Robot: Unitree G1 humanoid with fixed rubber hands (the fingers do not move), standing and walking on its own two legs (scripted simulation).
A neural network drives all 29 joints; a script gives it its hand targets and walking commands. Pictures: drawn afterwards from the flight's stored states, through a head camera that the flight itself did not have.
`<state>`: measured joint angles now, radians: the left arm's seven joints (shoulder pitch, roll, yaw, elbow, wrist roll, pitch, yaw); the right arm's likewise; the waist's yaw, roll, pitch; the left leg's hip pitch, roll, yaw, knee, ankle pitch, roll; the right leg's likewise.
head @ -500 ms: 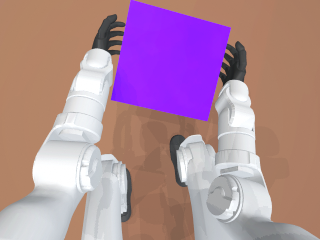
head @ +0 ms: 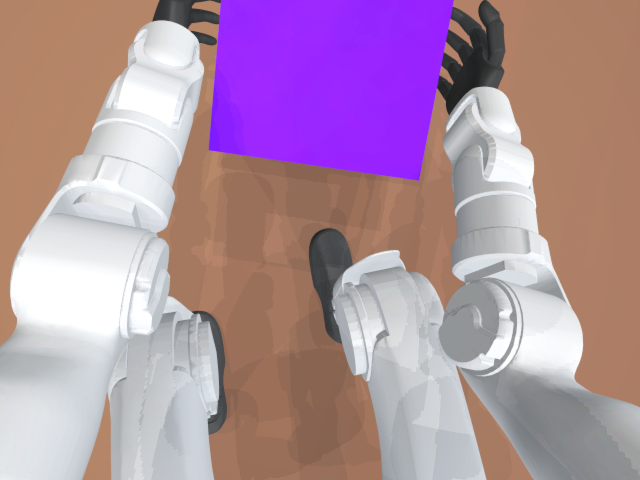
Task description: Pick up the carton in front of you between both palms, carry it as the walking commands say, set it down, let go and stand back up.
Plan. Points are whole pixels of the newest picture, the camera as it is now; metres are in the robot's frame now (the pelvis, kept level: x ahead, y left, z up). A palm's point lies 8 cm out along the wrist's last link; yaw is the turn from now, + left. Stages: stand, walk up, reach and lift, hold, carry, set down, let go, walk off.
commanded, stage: set down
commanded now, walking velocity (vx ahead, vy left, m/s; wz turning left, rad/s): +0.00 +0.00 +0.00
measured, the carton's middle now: (320, 81) +0.51 -0.12 -0.25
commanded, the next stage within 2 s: none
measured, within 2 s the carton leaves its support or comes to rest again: rests again in 0.78 s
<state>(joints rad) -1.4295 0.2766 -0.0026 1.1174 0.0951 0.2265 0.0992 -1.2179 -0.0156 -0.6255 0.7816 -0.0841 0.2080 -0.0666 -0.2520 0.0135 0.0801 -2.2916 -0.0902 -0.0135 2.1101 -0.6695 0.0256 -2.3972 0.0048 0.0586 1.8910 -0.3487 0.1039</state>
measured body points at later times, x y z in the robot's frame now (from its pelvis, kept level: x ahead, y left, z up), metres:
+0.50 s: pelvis -0.01 +0.00 -0.01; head +0.36 +0.03 +0.25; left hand +0.56 +0.04 -0.20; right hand +0.49 -0.26 -0.16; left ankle +0.06 +0.10 -0.37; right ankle +0.16 -0.15 -0.37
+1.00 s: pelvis +0.01 -0.01 -0.01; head +0.38 +0.04 +0.23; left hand +0.57 +0.03 -0.21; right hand +0.49 -0.27 -0.18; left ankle +0.06 +0.10 -0.37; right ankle +0.16 -0.15 -0.37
